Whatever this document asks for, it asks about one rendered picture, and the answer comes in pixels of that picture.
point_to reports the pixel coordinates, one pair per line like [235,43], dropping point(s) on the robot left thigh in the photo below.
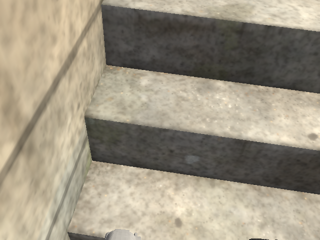
[122,234]

